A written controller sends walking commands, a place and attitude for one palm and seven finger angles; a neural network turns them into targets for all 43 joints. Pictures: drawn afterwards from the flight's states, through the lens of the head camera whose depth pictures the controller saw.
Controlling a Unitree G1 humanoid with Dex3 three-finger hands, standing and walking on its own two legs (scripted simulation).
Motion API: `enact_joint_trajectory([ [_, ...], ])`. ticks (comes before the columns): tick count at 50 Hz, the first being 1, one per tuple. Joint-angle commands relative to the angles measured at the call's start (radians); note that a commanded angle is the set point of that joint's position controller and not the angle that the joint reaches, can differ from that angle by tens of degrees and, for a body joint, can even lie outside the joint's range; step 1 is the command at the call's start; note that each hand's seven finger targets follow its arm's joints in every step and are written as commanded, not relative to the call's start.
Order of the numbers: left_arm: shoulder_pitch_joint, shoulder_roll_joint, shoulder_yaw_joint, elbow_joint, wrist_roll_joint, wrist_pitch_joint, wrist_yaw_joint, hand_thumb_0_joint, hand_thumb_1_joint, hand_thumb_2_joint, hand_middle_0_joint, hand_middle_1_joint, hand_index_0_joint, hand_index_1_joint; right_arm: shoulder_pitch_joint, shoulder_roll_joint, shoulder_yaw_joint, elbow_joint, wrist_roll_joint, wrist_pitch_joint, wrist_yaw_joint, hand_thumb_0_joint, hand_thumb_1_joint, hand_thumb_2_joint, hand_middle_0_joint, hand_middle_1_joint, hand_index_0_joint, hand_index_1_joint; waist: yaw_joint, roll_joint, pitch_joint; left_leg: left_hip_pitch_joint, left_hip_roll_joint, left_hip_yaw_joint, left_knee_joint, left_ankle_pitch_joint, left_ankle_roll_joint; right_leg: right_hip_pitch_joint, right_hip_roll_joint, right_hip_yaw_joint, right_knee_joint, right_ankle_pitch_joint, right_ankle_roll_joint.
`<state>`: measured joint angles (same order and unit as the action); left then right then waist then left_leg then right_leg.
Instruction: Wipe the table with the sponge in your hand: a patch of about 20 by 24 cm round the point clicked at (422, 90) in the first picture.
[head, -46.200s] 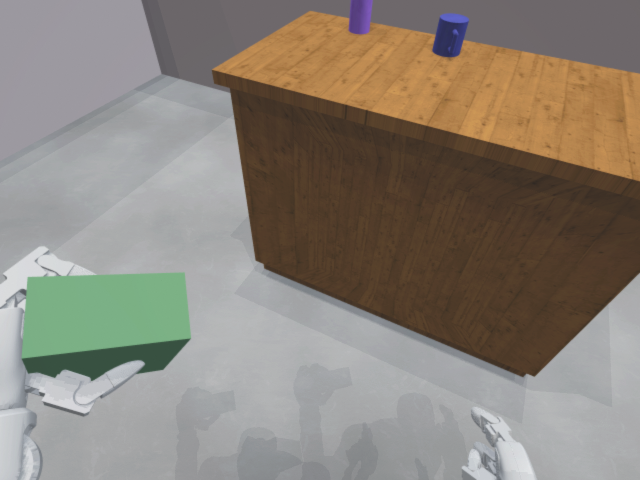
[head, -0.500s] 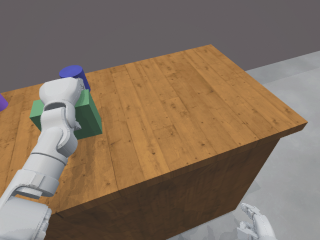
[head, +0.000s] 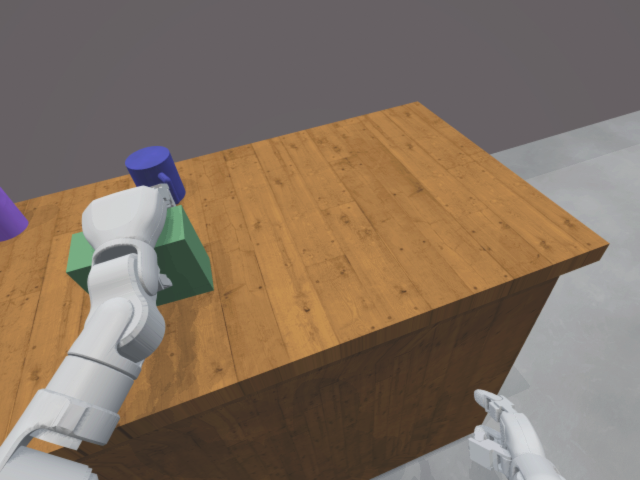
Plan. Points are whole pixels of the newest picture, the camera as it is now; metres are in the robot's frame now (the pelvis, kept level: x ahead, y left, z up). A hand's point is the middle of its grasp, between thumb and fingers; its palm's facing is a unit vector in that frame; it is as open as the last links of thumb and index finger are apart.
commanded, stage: wipe back along the middle lane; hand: left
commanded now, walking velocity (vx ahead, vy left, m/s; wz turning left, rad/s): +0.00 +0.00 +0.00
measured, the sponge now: (153, 272) +0.34 +0.27 +0.10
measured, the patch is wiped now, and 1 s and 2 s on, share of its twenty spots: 0.55 0.65 0.65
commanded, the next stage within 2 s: slide across to the third lane in 0.86 s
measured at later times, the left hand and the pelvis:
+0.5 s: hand (155, 275) +0.30 +0.22 +0.15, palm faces +0.25 -0.11 -0.96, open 10.1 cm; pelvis +0.00 -0.01 +0.00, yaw +0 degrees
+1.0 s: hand (166, 304) +0.26 +0.19 +0.16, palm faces +0.31 -0.14 -0.94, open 10.0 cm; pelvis -0.01 -0.03 -0.01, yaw -1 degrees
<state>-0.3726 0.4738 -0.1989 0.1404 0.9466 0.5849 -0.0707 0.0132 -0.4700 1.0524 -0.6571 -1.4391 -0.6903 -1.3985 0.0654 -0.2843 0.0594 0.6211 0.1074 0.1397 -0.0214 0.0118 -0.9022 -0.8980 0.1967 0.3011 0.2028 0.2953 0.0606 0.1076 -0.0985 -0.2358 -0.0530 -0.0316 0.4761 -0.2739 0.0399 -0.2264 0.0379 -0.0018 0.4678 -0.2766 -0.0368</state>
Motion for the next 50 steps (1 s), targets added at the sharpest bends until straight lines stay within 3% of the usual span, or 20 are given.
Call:
enact_joint_trajectory([
  [1, 0.003, 0.021, 0.011, -0.099, -0.070, 0.033, -0.054, 0.000, 0.100, 1.300, -1.200, -1.600, -1.200, -1.600, -0.218, -0.092, -0.028, -0.189, 0.000, -0.051, 0.007, 0.000, -0.900, -0.900, 0.200, 0.300, 0.200, 0.300, 0.015, -0.180, -0.131, 0.021, 0.029, 0.000, -0.022, 0.311, -0.003, 0.108, -0.014, -0.019, -0.020, 0.384, -0.019],
  [8, 0.114, -0.048, -0.040, -0.244, -0.078, 0.059, -0.049, 0.000, 0.100, 1.300, -1.200, -1.600, -1.200, -1.600, -0.250, -0.082, -0.028, -0.213, 0.001, -0.048, 0.032, 0.000, -0.900, -0.900, 0.200, 0.300, 0.200, 0.300, 0.019, -0.178, -0.137, 0.033, 0.036, -0.003, -0.004, 0.356, -0.005, 0.104, -0.011, -0.016, 0.002, 0.427, -0.020],
  [10, 0.145, 0.009, 0.020, -0.256, -0.075, 0.065, -0.039, 0.000, 0.100, 1.300, -1.200, -1.600, -1.200, -1.600, -0.260, -0.087, -0.030, -0.206, -0.001, -0.045, 0.031, 0.000, -0.900, -0.900, 0.200, 0.300, 0.200, 0.300, 0.028, -0.183, -0.124, 0.027, 0.039, -0.006, -0.002, 0.345, -0.008, 0.097, -0.005, -0.001, 0.006, 0.423, -0.026],
  [12, 0.165, -0.042, -0.022, -0.294, -0.082, 0.067, -0.035, 0.000, 0.100, 1.300, -1.200, -1.600, -1.200, -1.600, -0.260, -0.077, -0.026, -0.217, 0.001, -0.042, 0.032, 0.000, -0.900, -0.900, 0.200, 0.300, 0.200, 0.300, 0.022, -0.196, -0.115, 0.024, 0.039, 0.000, -0.001, 0.341, -0.008, 0.095, -0.009, -0.011, 0.007, 0.418, -0.021],
  [15, 0.177, -0.017, 0.007, -0.321, -0.078, 0.070, -0.022, 0.000, 0.100, 1.300, -1.200, -1.600, -1.200, -1.600, -0.272, -0.082, -0.027, -0.212, -0.001, -0.035, 0.031, 0.000, -0.900, -0.900, 0.200, 0.300, 0.200, 0.300, 0.026, -0.171, -0.097, 0.027, 0.043, -0.007, -0.003, 0.322, -0.010, 0.072, 0.000, 0.003, 0.008, 0.390, -0.030],
  [17, 0.177, -0.060, -0.035, -0.347, -0.079, 0.072, -0.015, 0.000, 0.100, 1.300, -1.200, -1.600, -1.200, -1.600, -0.266, -0.073, -0.025, -0.220, 0.001, -0.032, 0.031, 0.000, -0.900, -0.900, 0.200, 0.300, 0.200, 0.300, 0.021, -0.162, -0.101, 0.031, 0.044, -0.006, -0.001, 0.316, -0.010, 0.065, -0.003, -0.010, 0.007, 0.362, -0.028],
  [20, 0.211, -0.052, -0.019, -0.368, -0.076, 0.074, 0.000, 0.000, 0.100, 1.300, -1.200, -1.600, -1.200, -1.600, -0.281, -0.076, -0.027, -0.219, 0.000, -0.028, 0.033, 0.000, -0.900, -0.900, 0.200, 0.300, 0.200, 0.300, 0.028, -0.147, -0.103, 0.036, 0.049, -0.013, -0.003, 0.300, -0.013, 0.055, 0.005, 0.003, 0.010, 0.338, -0.036],
  [21, 0.199, -0.093, -0.058, -0.390, -0.077, 0.075, 0.001, 0.000, 0.100, 1.300, -1.200, -1.600, -1.200, -1.600, -0.272, -0.068, -0.026, -0.230, 0.001, -0.028, 0.033, 0.000, -0.900, -0.900, 0.200, 0.300, 0.200, 0.300, 0.024, -0.149, -0.118, 0.037, 0.046, -0.010, 0.002, 0.306, -0.011, 0.062, 0.000, -0.012, 0.016, 0.336, -0.033],
  [23, 0.218, -0.097, -0.062, -0.388, -0.083, 0.075, 0.008, 0.000, 0.100, 1.300, -1.200, -1.600, -1.200, -1.600, -0.272, -0.070, -0.028, -0.227, 0.000, -0.023, 0.035, 0.000, -0.900, -0.900, 0.200, 0.300, 0.200, 0.300, 0.021, -0.167, -0.107, 0.027, 0.046, -0.010, 0.005, 0.291, -0.010, 0.060, 0.001, -0.007, 0.011, 0.335, -0.030],
  [25, 0.237, -0.047, -0.009, -0.395, -0.078, 0.078, 0.020, 0.000, 0.100, 1.300, -1.200, -1.600, -1.200, -1.600, -0.285, -0.076, -0.029, -0.222, 0.000, -0.021, 0.033, 0.000, -0.900, -0.900, 0.200, 0.300, 0.200, 0.300, 0.029, -0.172, -0.109, 0.026, 0.048, -0.013, 0.003, 0.274, -0.011, 0.063, 0.007, 0.019, 0.012, 0.327, -0.036],
  [26, 0.242, -0.093, -0.051, -0.424, -0.082, 0.080, 0.020, 0.000, 0.100, 1.300, -1.200, -1.600, -1.200, -1.600, -0.282, -0.067, -0.026, -0.239, 0.000, -0.024, 0.035, 0.000, -0.900, -0.900, 0.200, 0.300, 0.200, 0.300, 0.029, -0.161, -0.125, 0.022, 0.042, -0.006, 0.011, 0.288, -0.009, 0.078, -0.002, 0.003, 0.020, 0.344, -0.032],
  [30, 0.319, -0.081, -0.033, -0.453, -0.093, 0.081, 0.029, 0.000, 0.100, 1.300, -1.200, -1.600, -1.200, -1.600, -0.297, -0.070, -0.029, -0.236, 0.002, -0.014, 0.042, 0.000, -0.900, -0.900, 0.200, 0.300, 0.200, 0.300, 0.035, -0.160, -0.094, 0.018, 0.050, -0.012, 0.005, 0.270, -0.010, 0.063, 0.005, 0.017, 0.018, 0.323, -0.035],
  [31, 0.284, -0.119, -0.080, -0.474, -0.098, 0.083, 0.028, 0.000, 0.100, 1.300, -1.200, -1.600, -1.200, -1.600, -0.292, -0.064, -0.026, -0.246, 0.002, -0.015, 0.040, 0.000, -0.900, -0.900, 0.200, 0.300, 0.200, 0.300, 0.027, -0.156, -0.090, 0.014, 0.046, -0.006, 0.011, 0.264, -0.005, 0.058, -0.001, 0.004, 0.017, 0.316, -0.029],
  [34, 0.325, -0.099, -0.056, -0.469, -0.103, 0.082, 0.037, 0.000, 0.100, 1.300, -1.200, -1.600, -1.200, -1.600, -0.287, -0.065, -0.030, -0.240, 0.002, -0.009, 0.039, 0.000, -0.900, -0.900, 0.200, 0.300, 0.200, 0.300, 0.031, -0.176, -0.068, 0.004, 0.047, -0.009, 0.006, 0.239, -0.005, 0.055, 0.002, 0.009, 0.010, 0.287, -0.026],
  [35, 0.333, -0.054, -0.006, -0.471, -0.097, 0.082, 0.045, 0.000, 0.100, 1.300, -1.200, -1.600, -1.200, -1.600, -0.293, -0.072, -0.031, -0.237, 0.001, -0.012, 0.036, 0.000, -0.900, -0.900, 0.200, 0.300, 0.200, 0.300, 0.036, -0.178, -0.073, 0.008, 0.049, -0.010, 0.006, 0.227, -0.006, 0.050, 0.008, 0.031, 0.010, 0.276, -0.032],
  [38, 0.354, -0.106, -0.057, -0.488, -0.109, 0.082, 0.045, 0.000, 0.100, 1.300, -1.200, -1.600, -1.200, -1.600, -0.292, -0.066, -0.028, -0.244, 0.003, -0.008, 0.038, 0.000, -0.900, -0.900, 0.200, 0.300, 0.200, 0.300, 0.029, -0.188, -0.064, -0.004, 0.046, -0.004, 0.008, 0.221, -0.006, 0.055, 0.001, 0.019, 0.008, 0.271, -0.024],
  [45, 0.388, -0.065, -0.015, -0.510, -0.111, 0.077, 0.064, 0.000, 0.100, 1.300, -1.200, -1.600, -1.200, -1.600, -0.300, -0.068, -0.031, -0.243, 0.004, -0.011, 0.034, 0.000, -0.900, -0.900, 0.200, 0.300, 0.200, 0.300, 0.034, -0.173, -0.034, -0.003, 0.046, -0.002, 0.008, 0.172, -0.003, 0.026, 0.008, 0.053, -0.010, 0.200, -0.026],
  [46, 0.382, -0.109, -0.059, -0.530, -0.117, 0.075, 0.064, 0.000, 0.100, 1.300, -1.200, -1.600, -1.200, -1.600, -0.300, -0.060, -0.030, -0.257, 0.006, -0.015, 0.035, 0.000, -0.900, -0.900, 0.200, 0.300, 0.200, 0.300, 0.033, -0.180, -0.053, -0.009, 0.040, 0.006, 0.016, 0.180, 0.000, 0.045, 0.000, 0.038, -0.005, 0.211, -0.019],
  [47, 0.416, -0.082, -0.029, -0.506, -0.121, 0.074, 0.066, 0.000, 0.100, 1.300, -1.200, -1.600, -1.200, -1.600, -0.290, -0.062, -0.033, -0.249, 0.003, -0.015, 0.033, 0.000, -0.900, -0.900, 0.200, 0.300, 0.200, 0.300, 0.035, -0.205, -0.036, -0.011, 0.041, 0.004, 0.019, 0.181, 0.000, 0.042, 0.002, 0.047, -0.011, 0.221, -0.017],
  [50, 0.336, -0.066, -0.023, -0.532, -0.114, 0.073, 0.074, 0.000, 0.100, 1.300, -1.200, -1.600, -1.200, -1.600, -0.304, -0.066, -0.031, -0.245, 0.005, -0.018, 0.025, 0.000, -0.900, -0.900, 0.200, 0.300, 0.200, 0.300, 0.027, -0.177, -0.044, 0.002, 0.040, 0.006, 0.016, 0.155, -0.001, 0.028, 0.002, 0.072, -0.022, 0.182, -0.021],
])
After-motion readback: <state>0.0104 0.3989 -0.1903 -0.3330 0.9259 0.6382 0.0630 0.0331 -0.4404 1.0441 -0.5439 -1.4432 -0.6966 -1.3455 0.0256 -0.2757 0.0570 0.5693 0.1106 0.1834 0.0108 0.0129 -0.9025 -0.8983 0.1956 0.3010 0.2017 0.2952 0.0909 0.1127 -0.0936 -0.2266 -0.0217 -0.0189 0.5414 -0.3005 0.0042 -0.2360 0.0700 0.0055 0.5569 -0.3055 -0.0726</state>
